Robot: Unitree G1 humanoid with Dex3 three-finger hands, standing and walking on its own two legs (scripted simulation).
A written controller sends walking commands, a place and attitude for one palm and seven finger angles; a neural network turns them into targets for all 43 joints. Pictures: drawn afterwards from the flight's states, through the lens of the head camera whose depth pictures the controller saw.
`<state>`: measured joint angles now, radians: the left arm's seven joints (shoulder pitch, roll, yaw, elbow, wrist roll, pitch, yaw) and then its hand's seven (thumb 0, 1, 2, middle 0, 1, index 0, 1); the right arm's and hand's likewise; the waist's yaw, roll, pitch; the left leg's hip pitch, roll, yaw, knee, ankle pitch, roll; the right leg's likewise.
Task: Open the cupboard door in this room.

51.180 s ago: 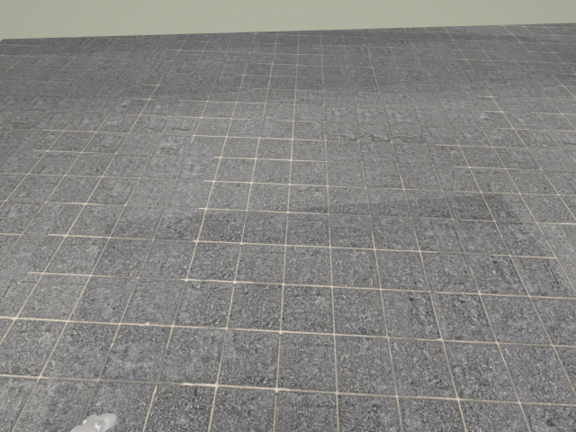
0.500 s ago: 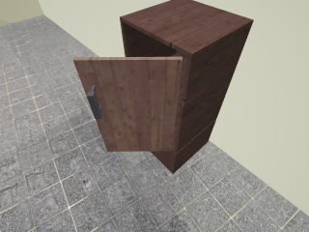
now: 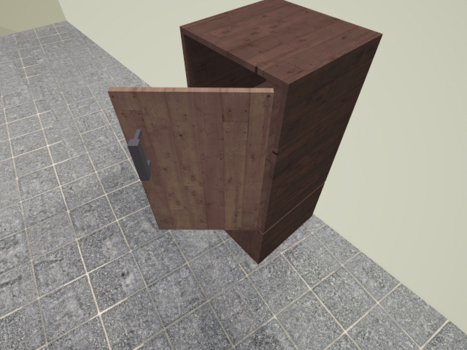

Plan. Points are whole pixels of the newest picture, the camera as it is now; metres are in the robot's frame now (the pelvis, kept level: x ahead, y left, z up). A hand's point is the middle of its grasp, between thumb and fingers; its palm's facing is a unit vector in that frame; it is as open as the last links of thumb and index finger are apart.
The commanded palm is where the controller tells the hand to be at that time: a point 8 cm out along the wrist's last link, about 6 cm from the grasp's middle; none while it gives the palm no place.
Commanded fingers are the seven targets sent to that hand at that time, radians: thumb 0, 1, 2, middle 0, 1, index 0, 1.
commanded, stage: look again from close up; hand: left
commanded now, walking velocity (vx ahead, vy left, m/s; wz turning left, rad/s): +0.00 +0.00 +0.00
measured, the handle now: (141, 155) +0.56 +0.28 -0.04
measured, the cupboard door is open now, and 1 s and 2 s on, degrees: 48 48 48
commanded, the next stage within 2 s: come to a stop and stand still in 0.16 s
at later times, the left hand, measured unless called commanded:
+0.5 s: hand out of the picture -0.01 +0.18 -0.18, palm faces +0.02 -0.98 -0.20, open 7.3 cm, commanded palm none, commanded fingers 0.00 0.90 0.90 -0.20 -0.30 -0.20 -0.30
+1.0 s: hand out of the picture -0.07 +0.18 -0.18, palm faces +0.06 -0.99 -0.15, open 7.4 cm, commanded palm none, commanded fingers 0.00 0.90 0.90 -0.20 -0.30 -0.20 -0.30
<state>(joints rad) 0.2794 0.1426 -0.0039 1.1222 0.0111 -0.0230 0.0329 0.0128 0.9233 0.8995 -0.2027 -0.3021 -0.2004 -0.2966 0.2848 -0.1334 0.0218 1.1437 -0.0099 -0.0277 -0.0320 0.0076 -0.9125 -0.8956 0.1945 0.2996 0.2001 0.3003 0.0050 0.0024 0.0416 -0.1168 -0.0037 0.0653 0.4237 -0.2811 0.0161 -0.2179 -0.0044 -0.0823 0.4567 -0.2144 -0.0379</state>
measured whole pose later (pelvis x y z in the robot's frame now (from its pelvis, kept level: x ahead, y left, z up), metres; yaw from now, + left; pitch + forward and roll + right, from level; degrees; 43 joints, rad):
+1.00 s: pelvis -0.04 +0.03 +0.00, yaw +1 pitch -3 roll +0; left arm 0.36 0.11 0.00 1.10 0.02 -0.01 0.03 0.01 0.91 0.90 -0.20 -0.30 -0.20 -0.30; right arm 0.37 -0.12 0.02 1.10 -0.01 -0.01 -0.02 0.01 -0.91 -0.90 0.20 0.30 0.20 0.30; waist 0.00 -0.01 0.01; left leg -0.18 -0.04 0.07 0.46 -0.24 0.06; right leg -0.27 -0.05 -0.08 0.46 -0.15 0.00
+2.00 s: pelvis -0.03 +0.02 -0.01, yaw +2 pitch -1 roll +0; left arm 0.59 0.19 -0.02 0.32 -0.13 0.06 0.17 0.09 0.96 0.89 -0.21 -0.32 -0.20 -0.32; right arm 0.42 -0.20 0.03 0.89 0.06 -0.23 -0.08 0.04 -0.94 -0.89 0.20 0.30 0.20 0.30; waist -0.03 0.02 -0.01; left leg -0.26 -0.04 0.05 0.57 -0.30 0.04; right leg -0.34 -0.04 -0.08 0.58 -0.24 -0.02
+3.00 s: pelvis -0.03 +0.02 -0.09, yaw +3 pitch +17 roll -3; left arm 0.30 0.30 0.30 0.12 -0.34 -0.43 -0.37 0.00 -0.23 0.42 -0.28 -1.03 -0.28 -1.02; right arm 0.26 -0.28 -0.02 0.52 0.04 -0.20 -0.06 0.02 -0.91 -0.90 0.20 0.30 0.20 0.30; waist -0.02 0.01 -0.14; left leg -0.90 -0.01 -0.01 1.18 -0.57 0.04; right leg -0.93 -0.01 -0.11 1.10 -0.46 -0.03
